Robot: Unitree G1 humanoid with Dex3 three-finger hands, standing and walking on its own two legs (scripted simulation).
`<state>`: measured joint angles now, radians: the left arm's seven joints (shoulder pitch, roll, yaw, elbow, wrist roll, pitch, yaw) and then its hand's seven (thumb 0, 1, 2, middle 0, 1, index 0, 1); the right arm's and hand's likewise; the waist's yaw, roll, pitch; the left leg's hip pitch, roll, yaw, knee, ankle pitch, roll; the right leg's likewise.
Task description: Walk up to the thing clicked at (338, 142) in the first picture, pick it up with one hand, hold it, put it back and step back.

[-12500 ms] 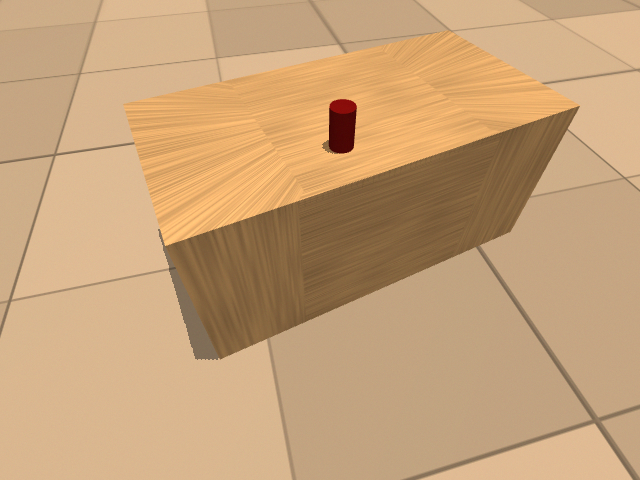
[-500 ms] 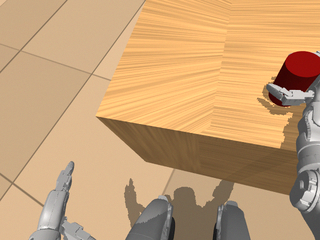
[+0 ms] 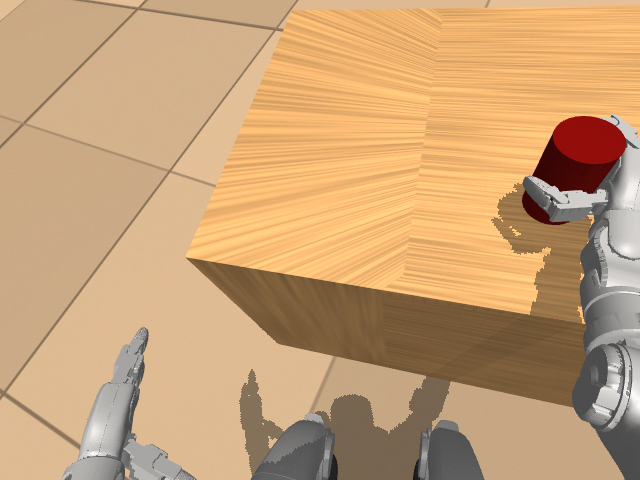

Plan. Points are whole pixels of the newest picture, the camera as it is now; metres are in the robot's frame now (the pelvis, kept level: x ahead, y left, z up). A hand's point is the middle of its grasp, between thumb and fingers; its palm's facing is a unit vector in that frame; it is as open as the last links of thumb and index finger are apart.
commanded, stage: settle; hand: right
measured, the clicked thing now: (567, 174) +0.50 -0.22 +0.02
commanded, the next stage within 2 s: lift in 0.20 s
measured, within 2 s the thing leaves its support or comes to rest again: neither
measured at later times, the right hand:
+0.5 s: hand (566, 160) +0.49 -0.21 +0.05, palm faces +0.21 +0.98 -0.02, open 9.8 cm
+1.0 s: hand (584, 165) +0.43 -0.18 +0.13, palm faces +0.21 +0.98 -0.02, open 9.8 cm
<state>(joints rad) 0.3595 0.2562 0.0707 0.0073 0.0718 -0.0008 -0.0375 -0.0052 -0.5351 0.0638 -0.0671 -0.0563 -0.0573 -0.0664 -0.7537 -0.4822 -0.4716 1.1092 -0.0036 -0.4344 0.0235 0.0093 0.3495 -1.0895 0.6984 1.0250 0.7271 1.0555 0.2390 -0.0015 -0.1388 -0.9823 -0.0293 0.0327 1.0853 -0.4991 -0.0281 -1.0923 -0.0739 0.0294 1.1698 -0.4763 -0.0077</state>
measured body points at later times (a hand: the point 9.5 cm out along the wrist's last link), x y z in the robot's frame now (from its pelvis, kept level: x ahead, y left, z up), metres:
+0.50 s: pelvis +0.01 +0.00 +0.01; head +0.12 -0.04 +0.45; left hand +0.16 +0.27 +0.02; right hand +0.48 -0.26 +0.06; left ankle +0.01 +0.15 -0.65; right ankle +0.03 -0.11 -0.65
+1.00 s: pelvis +0.01 +0.01 +0.05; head +0.06 +0.00 +0.50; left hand +0.17 +0.27 +0.01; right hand +0.41 -0.24 +0.13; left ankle +0.01 +0.15 -0.65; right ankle +0.03 -0.11 -0.65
